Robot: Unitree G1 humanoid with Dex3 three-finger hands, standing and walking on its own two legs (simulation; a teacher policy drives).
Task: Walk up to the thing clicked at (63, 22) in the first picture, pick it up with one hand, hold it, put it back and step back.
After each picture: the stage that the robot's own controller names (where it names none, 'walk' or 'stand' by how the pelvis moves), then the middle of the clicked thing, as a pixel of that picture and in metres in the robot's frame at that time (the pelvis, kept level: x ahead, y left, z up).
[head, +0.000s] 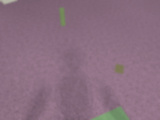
stand; (62, 17) +2.01 +0.25 -0.66
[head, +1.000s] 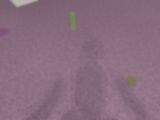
walk; (73, 21) +1.87 +0.23 -0.65
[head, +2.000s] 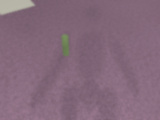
walk; (65, 45) +1.28 +0.23 -0.64
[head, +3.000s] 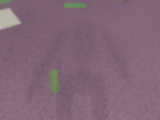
walk; (54, 81) +0.84 +0.22 -0.63
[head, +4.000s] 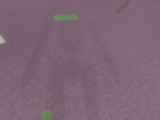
walk; out of the picture +0.51 +0.20 -0.64
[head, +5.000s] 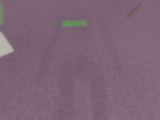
stand; out of the picture +0.40 +0.20 -0.66
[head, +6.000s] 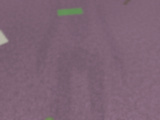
stand; out of the picture +0.41 +0.21 -0.65
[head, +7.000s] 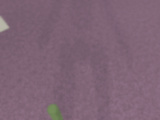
stand; (55, 114) +0.43 +0.20 -0.62
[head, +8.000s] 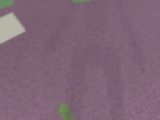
stand; (66, 114) +0.45 +0.19 -0.62
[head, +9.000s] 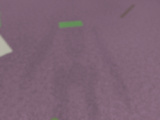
walk; out of the picture +0.49 +0.15 -0.64
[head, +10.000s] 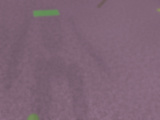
stand; out of the picture +0.44 +0.26 -0.62
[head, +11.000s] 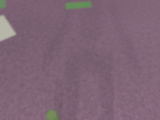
stand; out of the picture +0.43 +0.22 -0.61
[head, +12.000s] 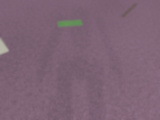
stand; out of the picture +0.41 +0.22 -0.66
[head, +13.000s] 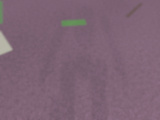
stand; out of the picture +0.40 +0.22 -0.66
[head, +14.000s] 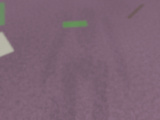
stand; out of the picture +0.40 +0.23 -0.66
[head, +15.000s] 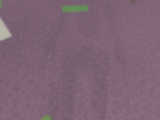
go down; out of the picture +0.42 +0.22 -0.64
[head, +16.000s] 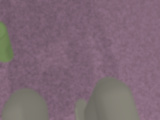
go down; (0, 44) +0.51 +0.22 -0.24
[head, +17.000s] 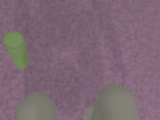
close in; (18, 52) +0.51 +0.20 -0.26
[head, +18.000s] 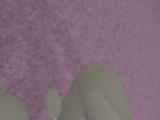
close in; out of the picture +0.50 +0.26 -0.17
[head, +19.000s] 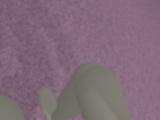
close; out of the picture +0.49 +0.27 -0.18
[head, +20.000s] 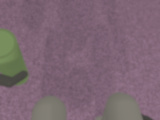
lift; (11, 63) +0.39 +0.23 -0.01
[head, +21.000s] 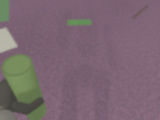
hold; (28, 92) +0.31 +0.17 +0.09
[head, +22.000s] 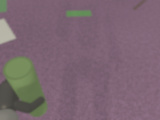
hold; (30, 91) +0.33 +0.17 +0.06
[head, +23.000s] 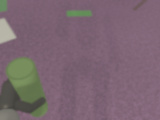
hold; (31, 92) +0.33 +0.17 +0.05
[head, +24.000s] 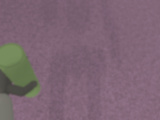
crouch; (22, 75) +0.39 +0.18 -0.01
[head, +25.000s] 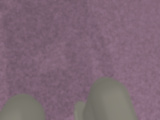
lower; out of the picture +0.53 +0.22 -0.05
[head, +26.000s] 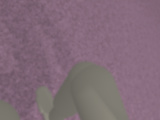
lower; out of the picture +0.49 +0.28 -0.18
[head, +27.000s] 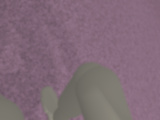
lower; out of the picture +0.49 +0.28 -0.18
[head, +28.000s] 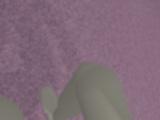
lower; out of the picture +0.48 +0.27 -0.18
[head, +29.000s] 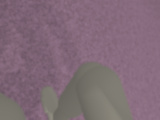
lower; out of the picture +0.48 +0.27 -0.18
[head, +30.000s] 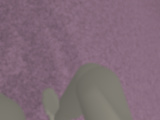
open; out of the picture +0.48 +0.27 -0.18
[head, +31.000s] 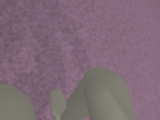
stand; out of the picture +0.48 +0.26 -0.18
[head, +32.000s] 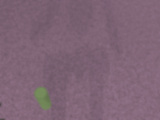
stand; (43, 99) +0.45 +0.19 -0.49
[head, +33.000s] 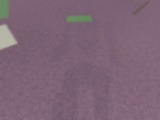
stand; out of the picture +0.42 +0.18 -0.60
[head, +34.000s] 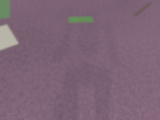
stand; out of the picture +0.41 +0.18 -0.60
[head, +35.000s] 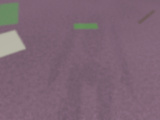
stand; out of the picture +0.42 +0.17 -0.64
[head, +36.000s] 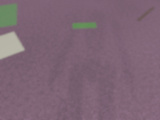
stand; out of the picture +0.41 +0.20 -0.66
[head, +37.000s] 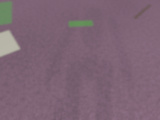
stand; out of the picture +0.39 +0.21 -0.66
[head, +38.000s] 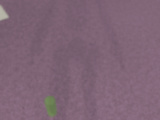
walk; (51, 107) +0.48 +0.16 -0.65
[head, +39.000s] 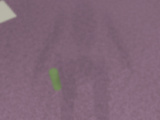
walk; (55, 80) +0.75 +0.25 -0.63
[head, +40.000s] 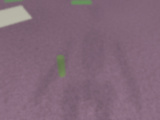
stand; (61, 66) +1.06 +0.19 -0.64
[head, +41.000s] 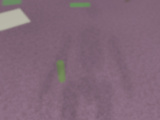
stand; (61, 71) +1.01 +0.19 -0.66
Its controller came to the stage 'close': yes
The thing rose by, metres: 0.69
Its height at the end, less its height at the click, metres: +0.00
